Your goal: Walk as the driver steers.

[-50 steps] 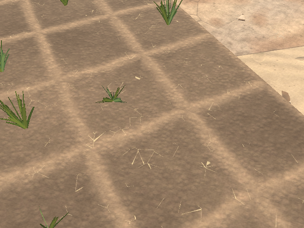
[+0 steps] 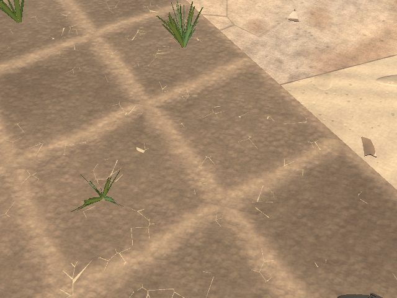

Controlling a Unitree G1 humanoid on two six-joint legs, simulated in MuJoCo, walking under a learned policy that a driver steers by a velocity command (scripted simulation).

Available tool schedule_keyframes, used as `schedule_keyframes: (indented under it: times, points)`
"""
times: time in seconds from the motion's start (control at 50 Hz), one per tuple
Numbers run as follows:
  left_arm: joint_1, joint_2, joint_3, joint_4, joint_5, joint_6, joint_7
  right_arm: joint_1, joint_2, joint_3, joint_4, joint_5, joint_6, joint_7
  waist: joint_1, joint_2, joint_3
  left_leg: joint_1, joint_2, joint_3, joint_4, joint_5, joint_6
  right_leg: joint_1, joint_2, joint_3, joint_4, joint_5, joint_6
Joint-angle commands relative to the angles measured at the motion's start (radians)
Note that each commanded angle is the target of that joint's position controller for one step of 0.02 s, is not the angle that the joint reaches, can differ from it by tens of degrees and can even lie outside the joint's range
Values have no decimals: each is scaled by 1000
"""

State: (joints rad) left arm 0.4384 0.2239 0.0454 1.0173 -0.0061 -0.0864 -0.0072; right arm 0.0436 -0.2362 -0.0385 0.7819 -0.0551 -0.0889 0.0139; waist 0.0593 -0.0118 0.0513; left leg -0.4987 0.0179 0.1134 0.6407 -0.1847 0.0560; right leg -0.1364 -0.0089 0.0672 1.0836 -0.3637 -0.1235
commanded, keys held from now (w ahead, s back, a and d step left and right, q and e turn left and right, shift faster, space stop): w+e+shift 0.50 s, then shift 0.50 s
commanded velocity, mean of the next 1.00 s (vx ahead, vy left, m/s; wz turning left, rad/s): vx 0.70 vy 0.00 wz -0.62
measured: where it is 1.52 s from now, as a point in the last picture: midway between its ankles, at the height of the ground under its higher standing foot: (279, 199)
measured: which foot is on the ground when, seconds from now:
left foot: down 0.00-0.40, up 0.42-0.76, down 0.78-1.00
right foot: up 0.00-0.38, down 0.40-0.78, up 0.80-1.00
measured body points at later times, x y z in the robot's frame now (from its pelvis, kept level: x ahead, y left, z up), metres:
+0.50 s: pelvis +0.44 -0.06 -0.01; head +0.46 -0.06 +0.43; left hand +0.63 +0.17 -0.14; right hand +0.43 -0.33 -0.13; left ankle +0.33 +0.14 -0.57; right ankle +0.49 -0.08 -0.72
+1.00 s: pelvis +0.75 -0.14 +0.01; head +0.78 -0.17 +0.46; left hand +1.02 +0.00 -0.10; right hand +0.70 -0.40 -0.12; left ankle +0.90 -0.16 -0.72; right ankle +0.64 -0.25 -0.65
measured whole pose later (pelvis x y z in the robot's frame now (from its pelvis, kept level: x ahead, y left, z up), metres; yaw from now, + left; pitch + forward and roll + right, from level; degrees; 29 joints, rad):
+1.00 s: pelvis +0.75 -0.14 +0.01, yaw -38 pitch +0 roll +1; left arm 0.18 0.27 0.05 0.74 -0.01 0.05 0.05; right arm 0.18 -0.22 -0.01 0.79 -0.03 -0.06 0.03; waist -0.01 0.00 0.09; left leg -0.42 -0.08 0.04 0.46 -0.04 0.08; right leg -0.48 0.01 0.14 1.11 -0.47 0.05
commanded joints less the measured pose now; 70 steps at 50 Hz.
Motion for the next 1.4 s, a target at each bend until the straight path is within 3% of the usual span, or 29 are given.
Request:
schedule_keyframes:
  times: [0.02,0.06,0.1,0.26,0.32,0.36,0.38,0.4,0.42,0.44,0.46,0.5,0.56,0.62,0.64,0.7,0.76,0.78,0.8,0.82,0.86,0.88,0.92,1.02,1.08,1.16,1.2,1.26,1.4]
  points:
    - [-96,78,20,-126,2,-7,-14,219,-108,-47,37,-1,-13,-6,-108,36,-119,507,339,-519,-437,-411,65,-546,-92,14,282,148,-38]
    - [-95,27,15,-149,32,27,-33,242,-48,-26,84,14,-20,-11,-50,89,-58,373,290,-310,-461,-255,27,-502,-130,8,248,159,-16]
    - [-161,4,10,-196,32,58,-46,269,-35,-23,116,38,-34,-7,-34,91,-6,343,269,-174,-493,-141,3,-564,-152,-13,242,195,1]
    - [-458,53,-15,-334,28,73,-81,348,-103,-22,144,32,-58,-26,-31,27,139,406,186,204,-571,489,-48,-546,-76,-218,-243,467,-37]
    - [-409,95,-6,-318,18,64,-78,399,-185,-34,133,37,-28,-54,7,77,42,588,205,234,-370,1174,-67,-387,53,-321,-334,413,-78]
    - [-138,159,22,-253,12,68,-60,335,-247,-55,101,26,9,-66,152,135,-99,586,251,204,-23,1371,-48,-119,107,-298,-326,279,-116]
    - [61,209,52,-192,13,67,-42,290,-253,-60,78,19,25,-60,231,123,-178,495,261,167,260,1260,-23,91,116,-234,-374,189,-150]
    - [115,235,80,-160,6,67,-17,262,-228,-63,75,20,32,-40,235,21,-166,306,146,159,635,616,-19,247,82,-128,-475,133,-184]
    - [12,296,92,-163,1,74,-10,237,-61,-23,15,1,16,-25,97,-203,-55,-70,-20,88,984,-298,-37,297,-54,147,-420,332,-217]
    - [-18,368,103,-203,28,83,-16,244,-65,-13,-118,31,-13,-21,30,-197,-247,-339,-61,-123,1085,-304,-66,506,-193,625,-651,136,-407]
    - [-24,322,102,-220,36,84,-7,186,-112,-9,-124,20,-43,-22,43,-30,-190,-419,-2,-195,1006,-241,-59,451,-253,753,-839,-88,-372]
    - [-86,233,79,-206,33,65,5,147,-127,-8,-112,9,-47,-24,-48,130,-14,-327,69,-197,830,-170,-74,151,-186,598,-874,24,-285]
    - [-136,185,47,-227,11,15,22,205,-101,4,-99,-9,17,-18,-139,180,41,-108,134,-152,615,-171,-136,-170,-95,310,-836,645,-228]
    - [-81,197,50,-204,6,0,14,98,-44,28,-148,6,22,-9,-91,92,14,20,79,-55,302,62,-107,-215,42,86,-768,1078,-115]
    - [-85,95,32,-225,-43,3,38,-61,-49,16,-187,62,-26,-21,-21,99,3,21,36,-75,163,175,-109,-223,56,95,-723,929,-72]
    - [59,166,42,-179,-25,44,65,-111,-42,14,-210,52,-64,-5,47,-19,-85,92,-96,-31,-125,474,-66,-34,42,118,-666,840,2]
    - [7,153,39,-188,-7,64,73,45,-111,-21,-186,40,-62,3,-81,-142,-159,281,-121,-58,-184,534,-18,34,20,167,-427,897,65]
    - [-102,166,40,-227,-7,64,71,232,-140,-32,-134,29,-64,6,-199,-139,-219,448,-56,-88,-231,677,6,-9,51,135,-212,839,103]
    - [-79,98,24,-261,17,64,61,396,-191,-30,-85,0,-64,11,-215,91,-385,752,218,-313,-92,1221,122,-202,175,77,271,18,162]
    - [209,53,10,-221,-16,61,38,402,-143,-10,-74,-9,-58,22,-102,261,-603,959,464,-728,-59,1270,334,-349,235,286,474,-384,168]
    - [32,184,32,-241,-29,95,32,199,-101,-14,-129,41,-18,15,-129,61,-380,681,381,-652,-183,677,302,-446,115,230,472,-259,175]
    - [-62,180,37,-264,-22,114,45,121,-73,4,-119,48,-1,11,-79,-49,-232,468,315,-573,-251,419,255,-444,85,166,395,-199,177]
    - [-49,135,35,-271,-11,150,51,67,-78,12,-104,27,10,12,-7,11,-109,186,213,-475,-346,216,203,-329,42,95,252,-113,175]
    - [-81,50,4,-275,11,149,68,97,-101,-3,-45,31,14,14,-17,104,-193,162,145,-307,-351,364,180,-151,-16,17,-204,-44,177]
    - [-128,100,17,-279,2,158,64,104,-119,-6,-33,41,39,5,-39,132,-171,144,165,-367,-420,-145,160,-105,-26,4,-329,24,147]
    - [-139,90,16,-273,36,146,50,134,-90,7,-6,49,63,-5,-25,110,-71,41,115,-355,-438,-470,54,-9,-37,-3,-565,131,84]
    - [-130,146,31,-252,30,132,48,168,-112,-6,1,51,65,-11,-63,-5,-24,98,35,-246,-374,-387,-1,-153,-60,48,-628,-75,47]
    - [-181,83,11,-244,26,94,45,166,-74,-4,13,47,73,-25,-102,-82,-37,296,9,-189,-244,-142,-15,-300,-73,78,-731,-160,64]
    - [-119,81,10,-202,14,66,54,173,-61,-6,62,46,80,-30,-79,8,-12,267,17,-194,-245,-69,-1,-234,-49,50,-693,2,87]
